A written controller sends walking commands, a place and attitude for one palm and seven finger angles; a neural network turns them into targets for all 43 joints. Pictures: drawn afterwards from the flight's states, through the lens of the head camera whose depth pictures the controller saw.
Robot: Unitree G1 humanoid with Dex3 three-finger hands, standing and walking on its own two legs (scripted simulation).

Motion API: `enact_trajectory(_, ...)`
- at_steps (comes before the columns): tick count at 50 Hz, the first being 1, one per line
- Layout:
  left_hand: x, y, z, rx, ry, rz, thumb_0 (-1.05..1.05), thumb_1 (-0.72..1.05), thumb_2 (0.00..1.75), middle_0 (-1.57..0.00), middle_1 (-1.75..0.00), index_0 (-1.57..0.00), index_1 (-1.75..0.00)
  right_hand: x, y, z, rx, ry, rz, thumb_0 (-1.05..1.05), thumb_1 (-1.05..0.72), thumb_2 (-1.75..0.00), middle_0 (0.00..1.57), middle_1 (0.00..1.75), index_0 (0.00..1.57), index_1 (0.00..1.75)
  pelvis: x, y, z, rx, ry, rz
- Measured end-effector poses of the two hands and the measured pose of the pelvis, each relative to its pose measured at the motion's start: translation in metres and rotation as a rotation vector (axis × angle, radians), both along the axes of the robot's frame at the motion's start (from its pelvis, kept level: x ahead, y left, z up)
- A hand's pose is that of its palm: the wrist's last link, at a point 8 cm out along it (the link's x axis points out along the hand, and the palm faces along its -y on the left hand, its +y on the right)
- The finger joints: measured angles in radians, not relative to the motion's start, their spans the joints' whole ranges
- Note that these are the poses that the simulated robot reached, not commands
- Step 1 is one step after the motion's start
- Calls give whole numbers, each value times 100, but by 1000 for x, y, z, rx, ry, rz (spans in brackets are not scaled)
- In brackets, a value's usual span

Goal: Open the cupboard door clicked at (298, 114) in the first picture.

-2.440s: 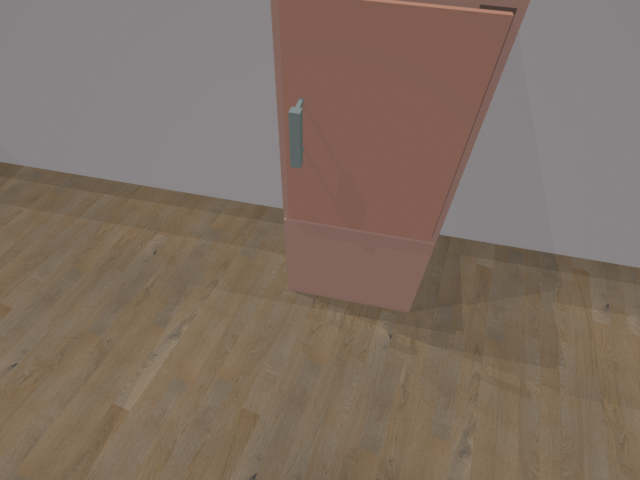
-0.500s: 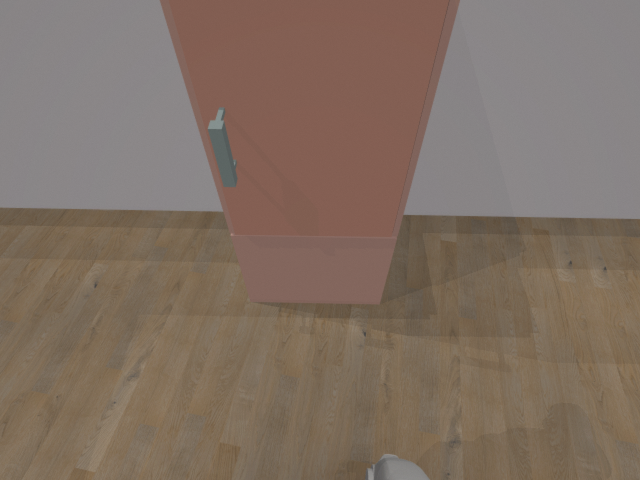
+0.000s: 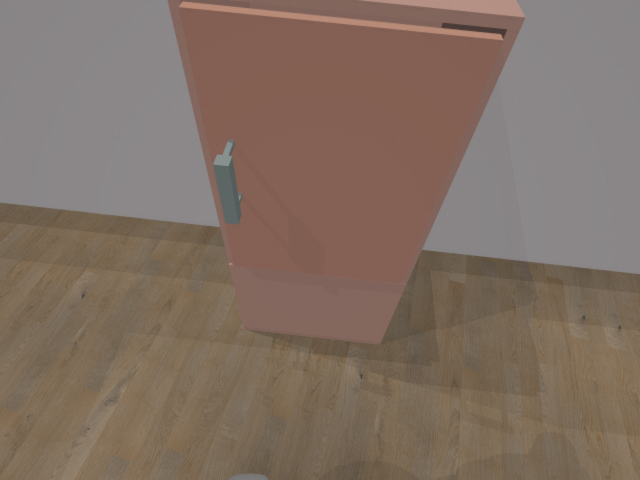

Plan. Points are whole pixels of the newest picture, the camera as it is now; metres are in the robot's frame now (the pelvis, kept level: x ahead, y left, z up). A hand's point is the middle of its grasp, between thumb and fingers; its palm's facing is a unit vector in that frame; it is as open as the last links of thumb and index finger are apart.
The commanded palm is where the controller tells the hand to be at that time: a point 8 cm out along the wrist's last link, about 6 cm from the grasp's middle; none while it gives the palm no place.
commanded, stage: come to a stop and stand still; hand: left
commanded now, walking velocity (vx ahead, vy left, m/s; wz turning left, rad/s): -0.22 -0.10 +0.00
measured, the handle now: (231, 182) +0.57 +0.22 -0.02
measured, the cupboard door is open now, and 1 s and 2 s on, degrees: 0 0 0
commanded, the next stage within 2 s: look again from close up in 1.14 s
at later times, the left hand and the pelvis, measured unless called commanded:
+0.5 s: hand out of the picture +0.01 +0.14 -0.18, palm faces +0.05 -0.97 -0.23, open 7.4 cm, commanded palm none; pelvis -0.06 -0.05 -0.01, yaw +2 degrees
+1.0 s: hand out of the picture -0.10 +0.11 -0.17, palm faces +0.05 -0.98 -0.17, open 7.4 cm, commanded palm none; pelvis -0.10 -0.06 +0.00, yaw +1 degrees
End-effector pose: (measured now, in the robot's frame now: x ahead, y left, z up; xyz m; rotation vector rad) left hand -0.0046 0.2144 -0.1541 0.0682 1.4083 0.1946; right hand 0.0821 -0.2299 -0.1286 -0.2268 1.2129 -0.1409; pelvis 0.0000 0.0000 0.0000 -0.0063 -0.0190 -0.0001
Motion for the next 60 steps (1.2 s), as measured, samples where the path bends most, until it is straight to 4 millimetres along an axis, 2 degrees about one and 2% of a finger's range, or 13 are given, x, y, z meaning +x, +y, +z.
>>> enact_trajectory(4, 5, 8, 9, 29, 4, -9, 0, 91, 89, -20, -30, -20, -30, 8, 4, 0, 15, -12, 13, 1, -92, -90, 19, 30, 20, 30, -6, -2, 5, -5, 7, -3)
enact_trajectory(8, 10, 15, 21, 81, -18, -32, 0, 91, 89, -20, -30, -20, -30, 1, -3, -4, 38, -15, -2, 1, -91, -90, 20, 30, 20, 30, -17, -12, 6, -11, 13, -12)
enact_trajectory(13, 9, 11, 26, 163, -88, -73, 0, 90, 89, -20, -30, -20, -30, -20, -32, -19, 71, -23, -46, 1, -91, -90, 20, 30, 21, 30, -29, -34, -5, 17, 18, -34)
enact_trajectory(18, 4, -7, 29, 162, -163, -106, 0, 90, 89, -20, -30, -19, -30, -44, -56, -18, 61, -60, -79, 1, -91, -90, 20, 30, 20, 30, -40, -42, -7, -2, -11, -8)
enact_trajectory(22, 5, -20, 21, 124, -228, -108, 0, 90, 89, -20, -30, -20, -30, -65, -60, -11, 41, -73, -84, 1, -91, -90, 19, 30, 20, 30, -49, -46, -10, -3, -25, 15)
enact_trajectory(26, 4, -30, 9, 69, -255, -98, 0, 90, 89, -20, -30, -20, -30, -92, -56, -9, 25, -56, -62, 1, -91, -90, 19, 30, 20, 30, -61, -48, -13, -7, -27, 22)
enact_trajectory(31, -16, -40, 14, 48, -231, -109, 0, 92, 89, -20, -30, -20, -30, -127, -52, -9, 41, 4, -60, 1, -91, -90, 20, 30, 20, 30, -76, -53, -6, 3, -18, -3)
enact_trajectory(40, -83, -46, 14, 50, -85, -75, 0, 91, 89, -20, -30, -20, -30, -165, -55, -10, 67, 84, -75, 1, -91, -90, 20, 30, 20, 30, -90, -63, 1, 7, -10, 10)
enact_trajectory(43, -94, -47, 9, 37, -53, -69, 0, 91, 89, -20, -30, -20, -30, -181, -54, -10, 61, 112, -89, 1, -91, -90, 20, 30, 20, 30, -92, -64, 0, 3, -17, 10)
enact_trajectory(47, -98, -51, 9, 22, -50, -60, 1, 91, 89, -20, -30, -20, -30, -200, -52, -8, 59, 169, -91, 1, -91, -90, 20, 30, 20, 30, -93, -64, 3, -2, -9, 13)
enact_trajectory(52, -105, -60, 12, 7, -50, -48, 0, 90, 89, -20, -30, -20, -30, -205, -53, -7, 62, 200, -83, 1, -91, -90, 20, 30, 20, 30, -98, -66, 5, 7, 1, 16)
enact_trajectory(57, -117, -68, 9, -7, -16, -36, 0, 90, 89, -20, -30, -20, -30, -194, -55, -10, 63, 170, -81, 1, -91, -90, 20, 30, 20, 30, -100, -67, 3, 7, 4, 22)
enact_trajectory(60, -117, -69, 1, -19, -3, -31, 0, 90, 89, -20, -30, -20, -30, -191, -54, -11, 56, 148, -92, 1, -91, -90, 20, 30, 20, 30, -97, -65, -1, -7, 2, 25)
